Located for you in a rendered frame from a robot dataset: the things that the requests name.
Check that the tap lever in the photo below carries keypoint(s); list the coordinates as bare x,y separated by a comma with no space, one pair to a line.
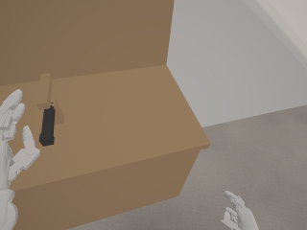
46,137

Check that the right robot hand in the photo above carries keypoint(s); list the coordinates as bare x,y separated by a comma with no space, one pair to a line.
242,220

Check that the left robot hand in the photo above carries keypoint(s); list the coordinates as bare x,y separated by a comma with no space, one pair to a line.
11,110

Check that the left robot forearm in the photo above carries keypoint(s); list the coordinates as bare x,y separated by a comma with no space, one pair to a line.
8,211

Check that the counter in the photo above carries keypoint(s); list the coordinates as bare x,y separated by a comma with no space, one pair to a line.
124,135

